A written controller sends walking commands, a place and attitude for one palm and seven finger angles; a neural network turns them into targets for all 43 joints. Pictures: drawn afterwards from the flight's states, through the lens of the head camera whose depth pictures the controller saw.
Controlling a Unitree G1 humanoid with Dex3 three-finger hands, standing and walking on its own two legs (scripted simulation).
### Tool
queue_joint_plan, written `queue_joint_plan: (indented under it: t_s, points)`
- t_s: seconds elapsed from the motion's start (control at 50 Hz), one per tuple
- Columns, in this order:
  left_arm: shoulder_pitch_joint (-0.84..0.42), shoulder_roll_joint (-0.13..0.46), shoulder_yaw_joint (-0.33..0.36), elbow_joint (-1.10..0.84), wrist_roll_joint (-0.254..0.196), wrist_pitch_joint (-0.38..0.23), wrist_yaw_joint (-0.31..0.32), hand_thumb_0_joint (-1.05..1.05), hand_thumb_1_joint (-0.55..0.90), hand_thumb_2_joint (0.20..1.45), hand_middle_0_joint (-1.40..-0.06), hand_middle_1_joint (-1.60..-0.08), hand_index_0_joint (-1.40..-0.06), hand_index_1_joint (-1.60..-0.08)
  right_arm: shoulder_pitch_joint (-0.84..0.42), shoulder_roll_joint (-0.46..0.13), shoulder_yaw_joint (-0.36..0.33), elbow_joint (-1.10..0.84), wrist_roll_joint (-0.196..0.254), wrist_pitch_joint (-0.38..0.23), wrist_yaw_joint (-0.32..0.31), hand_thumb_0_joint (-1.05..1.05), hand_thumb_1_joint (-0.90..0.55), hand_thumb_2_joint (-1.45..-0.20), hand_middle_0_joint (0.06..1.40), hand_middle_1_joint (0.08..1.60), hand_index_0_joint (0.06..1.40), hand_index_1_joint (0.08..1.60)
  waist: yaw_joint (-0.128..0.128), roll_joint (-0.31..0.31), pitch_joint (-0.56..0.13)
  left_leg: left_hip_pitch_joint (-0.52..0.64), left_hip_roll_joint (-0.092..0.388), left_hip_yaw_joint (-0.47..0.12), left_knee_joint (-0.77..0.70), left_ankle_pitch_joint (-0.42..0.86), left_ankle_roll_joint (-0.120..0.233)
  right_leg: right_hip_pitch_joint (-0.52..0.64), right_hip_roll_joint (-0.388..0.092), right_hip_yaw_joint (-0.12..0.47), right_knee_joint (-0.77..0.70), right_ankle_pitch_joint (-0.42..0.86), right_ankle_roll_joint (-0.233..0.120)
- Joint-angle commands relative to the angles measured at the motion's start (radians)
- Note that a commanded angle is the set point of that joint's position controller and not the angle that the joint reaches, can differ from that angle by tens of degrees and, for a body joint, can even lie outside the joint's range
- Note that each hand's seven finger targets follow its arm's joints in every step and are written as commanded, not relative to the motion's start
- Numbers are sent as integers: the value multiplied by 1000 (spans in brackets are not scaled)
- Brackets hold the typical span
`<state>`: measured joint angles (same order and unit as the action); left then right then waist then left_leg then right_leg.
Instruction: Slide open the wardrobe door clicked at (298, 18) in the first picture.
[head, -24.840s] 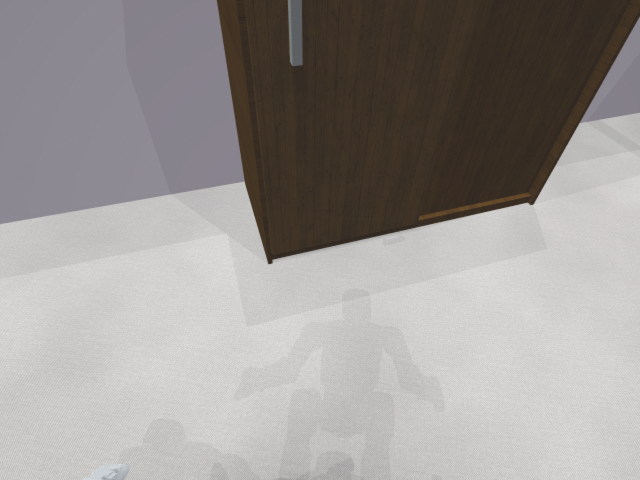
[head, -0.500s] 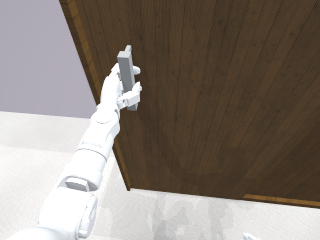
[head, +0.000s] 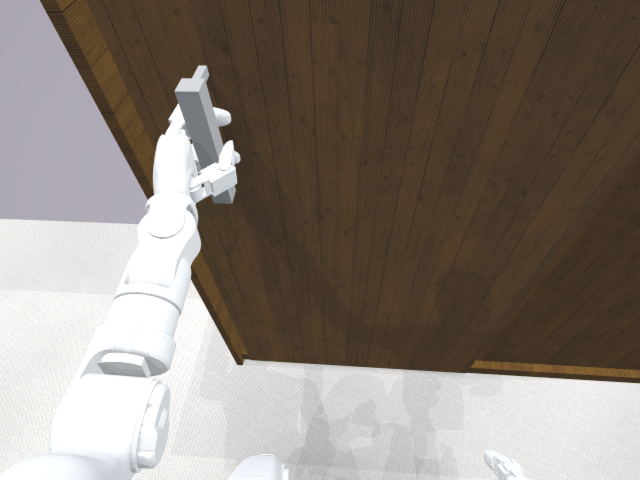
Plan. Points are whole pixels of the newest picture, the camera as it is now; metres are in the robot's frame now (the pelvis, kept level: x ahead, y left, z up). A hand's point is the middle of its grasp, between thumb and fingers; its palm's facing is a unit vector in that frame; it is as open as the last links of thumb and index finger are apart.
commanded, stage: step sideways, sliding the door along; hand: left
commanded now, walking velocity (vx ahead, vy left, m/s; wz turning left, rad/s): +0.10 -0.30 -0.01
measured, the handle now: (213, 138) +0.49 +0.16 +0.16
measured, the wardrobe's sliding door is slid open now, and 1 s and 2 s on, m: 0.03 0.14 0.52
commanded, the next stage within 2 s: none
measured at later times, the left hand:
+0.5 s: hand (243, 166) +0.45 +0.12 +0.15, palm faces +0.32 -0.95 -0.07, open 6.3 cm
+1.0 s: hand (320, 165) +0.45 +0.02 +0.15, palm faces +0.49 -0.87 -0.05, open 7.0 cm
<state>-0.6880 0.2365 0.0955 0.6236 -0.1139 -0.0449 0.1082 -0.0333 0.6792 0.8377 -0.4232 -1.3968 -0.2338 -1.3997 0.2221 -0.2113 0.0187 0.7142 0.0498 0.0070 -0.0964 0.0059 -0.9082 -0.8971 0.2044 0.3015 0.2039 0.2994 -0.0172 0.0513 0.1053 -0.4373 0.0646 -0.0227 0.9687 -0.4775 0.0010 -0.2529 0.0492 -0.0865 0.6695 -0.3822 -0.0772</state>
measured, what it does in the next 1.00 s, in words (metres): steps to the right: right foot, then left foot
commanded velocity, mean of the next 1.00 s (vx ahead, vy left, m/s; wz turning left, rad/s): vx -0.18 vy -0.28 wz -0.13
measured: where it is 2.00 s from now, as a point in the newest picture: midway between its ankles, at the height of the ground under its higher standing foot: outside the picture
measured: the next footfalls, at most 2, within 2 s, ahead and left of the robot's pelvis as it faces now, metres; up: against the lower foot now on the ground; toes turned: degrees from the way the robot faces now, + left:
right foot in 0.56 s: +0.15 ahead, -0.30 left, +0.00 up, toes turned -2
left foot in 0.74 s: +0.11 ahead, -0.02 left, +0.00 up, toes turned +15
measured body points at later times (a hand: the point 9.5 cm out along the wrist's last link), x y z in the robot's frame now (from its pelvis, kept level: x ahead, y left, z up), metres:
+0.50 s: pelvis +0.05 -0.12 +0.01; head +0.14 -0.08 +0.45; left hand +0.42 +0.17 +0.16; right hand +0.26 -0.28 -0.10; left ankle +0.03 +0.11 -0.72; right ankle +0.11 -0.30 -0.68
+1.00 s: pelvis +0.12 -0.25 +0.02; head +0.21 -0.22 +0.45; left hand +0.42 +0.07 +0.16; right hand +0.34 -0.42 -0.09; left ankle +0.07 -0.04 -0.72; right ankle +0.19 -0.41 -0.68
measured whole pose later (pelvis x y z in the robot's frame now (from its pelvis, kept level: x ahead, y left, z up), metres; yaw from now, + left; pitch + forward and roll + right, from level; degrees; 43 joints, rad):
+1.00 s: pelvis +0.12 -0.25 +0.02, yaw +4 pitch -5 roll -4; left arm -0.33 0.22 0.20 0.02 -0.09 -0.08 0.17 -0.01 0.66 0.81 -0.45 -1.40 -0.15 -1.34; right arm 0.14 -0.18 -0.02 0.57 0.03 -0.13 0.02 0.01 -0.91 -0.90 0.20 0.30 0.20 0.30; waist 0.16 0.07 0.29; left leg -0.10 0.31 0.10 0.50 -0.28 -0.17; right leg -0.40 -0.02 -0.04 0.83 -0.35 0.04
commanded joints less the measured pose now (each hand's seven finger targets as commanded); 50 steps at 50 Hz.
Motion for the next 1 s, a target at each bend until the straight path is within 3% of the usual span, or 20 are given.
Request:
queue_joint_plan:
  t_s: [0.0, 0.1, 0.12, 0.14, 0.16, 0.18, 0.28, 0.34, 0.46, 0.5, 0.52, 0.56, 0.58, 0.6, 0.64, 0.68, 0.72, 0.76, 0.84, 0.98]
  points:
    - [-553, 36, -87, -354, 35, -134, -26, 0, 900, 900, -450, -1400, -450, -1400, -108, -106, -38, -128, -21, -76, -14, 0, -900, -900, 200, 300, 200, 300, 16, -99, -265, -156, -10, 20, 167, -23, -2, 285, -329, 367, -239, 657, -166]
    - [-504, -5, -126, -515, 34, -182, -29, 0, 900, 900, -450, -1400, -450, -1400, -97, -100, -52, -159, -36, -70, -28, 0, -900, -900, 200, 300, 200, 300, 9, -157, -409, 213, -7, 167, -435, 301, -2, 273, -202, 129, -30, 878, -42]
    - [-511, -45, -174, -565, 28, -190, -34, 0, 900, 900, -450, -1400, -450, -1400, -76, -110, -59, -160, -33, -71, -30, 0, -900, -900, 200, 300, 200, 300, -28, -123, -465, 471, 60, 101, -561, 474, 30, 95, -182, 92, 116, 800, 24]
    - [-487, -79, -204, -582, 8, -193, -43, 0, 900, 900, -450, -1400, -450, -1400, -83, -167, -82, -173, -31, -75, -22, 0, -900, -900, 200, 300, 200, 300, -36, 107, -496, 728, 331, -223, -569, 891, 148, -221, -79, 66, 367, 333, 97]
    - [-515, -137, -243, -639, -5, -202, -53, 0, 900, 900, -450, -1400, -450, -1400, -80, -127, -73, -179, -24, -79, 7, 0, -900, -900, 200, 300, 200, 300, -22, 202, -582, 925, 538, -463, -456, 1284, 270, -418, -43, 180, 579, -190, 100]
    - [-544, -111, -212, -621, 3, -201, -54, 0, 900, 900, -450, -1400, -450, -1400, -120, -134, -71, -173, -20, -84, 42, 0, -900, -900, 200, 300, 200, 300, -24, 76, -544, 879, 559, -403, -439, 1173, 281, -430, -75, 284, 674, -162, 53]
    - [-521, -135, -272, -685, 27, -150, -76, 0, 900, 900, -450, -1400, -450, -1400, -137, -151, -101, -171, -11, -76, 59, 0, -900, -900, 200, 300, 200, 300, -26, 78, -393, 605, 408, -106, -493, 830, 176, -383, -133, 155, 458, 8, 90]
    - [-506, -145, -288, -690, 40, -133, -82, 0, 900, 900, -450, -1400, -450, -1400, -147, -157, -104, -201, -1, -90, 57, 0, -900, -900, 200, 300, 200, 300, -26, 208, -393, 505, 316, 54, -529, 738, 135, -248, -116, 35, 342, 88, 112]
    - [-413, -94, -251, -685, 22, -142, -67, 0, 900, 900, -450, -1400, -450, -1400, -130, -127, -85, -228, 7, -114, 59, 0, -900, -900, 200, 300, 200, 300, -23, 317, -395, 538, 276, 106, -399, 922, 56, -74, -46, -64, 26, 99, 121]
    - [-374, -58, -221, -709, 29, -158, -61, 0, 900, 900, -450, -1400, -450, -1400, -134, -114, -79, -234, 11, -126, 65, 0, -900, -900, 200, 300, 200, 300, -10, 245, -401, 525, 239, 93, -276, 901, 48, 42, -41, -57, -181, 273, 116]
    - [-349, -17, -196, -727, 42, -163, -57, 0, 900, 900, -450, -1400, -450, -1400, -116, -98, -76, -231, 22, -128, 66, 0, -900, -900, 200, 300, 200, 300, -1, 81, -429, 442, 157, 117, -164, 772, 73, 162, -95, -10, -264, 605, 99]
    - [-237, 92, -128, -704, 63, -147, -37, 0, 900, 900, -450, -1400, -450, -1400, -168, -52, -58, -233, 13, -135, 48, 0, -900, -900, 200, 300, 200, 300, 17, -239, -418, 14, -14, 123, 80, -109, 36, 400, -355, 224, -148, 1453, -15]
    - [-193, 122, -83, -778, 58, -151, -32, 0, 900, 900, -450, -1400, -450, -1400, -162, -69, -69, -234, 13, -137, 36, 0, -900, -900, 200, 300, 200, 300, 45, -365, -457, -34, -20, 73, 179, -236, -38, 438, -383, 255, -106, 1526, -44]
    - [-193, 107, -83, -832, 53, -162, -31, 0, 900, 900, -450, -1400, -450, -1400, -169, -66, -70, -236, 6, -138, 27, 0, -900, -900, 200, 300, 200, 300, 53, -421, -445, -41, 8, 47, 183, -241, -30, 432, -387, 272, -83, 1463, -68]
    - [-219, 47, -103, -921, 41, -178, -9, 0, 900, 900, -450, -1400, -450, -1400, -179, -54, -41, -198, 11, -155, 19, 0, -900, -900, 200, 300, 200, 300, 0, -251, -412, -14, 42, 39, -176, -99, -23, 432, -346, 195, -7, 1368, -61]
    - [-163, 24, -117, -975, 32, -215, -4, 0, 900, 900, -450, -1400, -450, -1400, -155, -74, -53, -211, 7, -128, 17, 0, -900, -900, 200, 300, 200, 300, -32, -156, -465, 351, 107, 89, -534, 471, -25, 235, -237, 56, 127, 1041, 28]
    - [-137, -43, -157, -1050, 30, -220, -22, 0, 900, 900, -450, -1400, -450, -1400, -145, -152, -113, -242, -9, -121, 48, 0, -900, -900, 200, 300, 200, 300, 0, 138, -578, 886, 520, -306, -427, 1668, 193, -315, -81, 84, 396, -216, 114]
    - [-167, -72, -160, -1009, 59, -213, -34, 0, 900, 900, -450, -1400, -450, -1400, -170, -165, -118, -255, -10, -128, 98, 0, -900, -900, 200, 300, 200, 300, 4, 96, -492, 828, 505, -122, -418, 1469, 200, -379, -80, 165, 505, -244, 91]
    - [-121, -33, -150, -1029, 74, -194, -25, 0, 900, 900, -450, -1400, -450, -1400, -157, -143, -113, -246, -14, -170, 102, 0, -900, -900, 200, 300, 200, 300, 5, 330, -388, 734, 385, 55, -471, 1208, 129, -314, -101, 81, 356, -46, 111]
    - [41, -20, -149, -997, 70, -192, -38, 0, 900, 900, -450, -1400, -450, -1400, -144, -117, -92, -287, -12, -208, 104, 0, -900, -900, 200, 300, 200, 300, -1, 316, -316, 596, 322, 176, -431, 1084, 82, -73, -27, -28, 4, 114, 123]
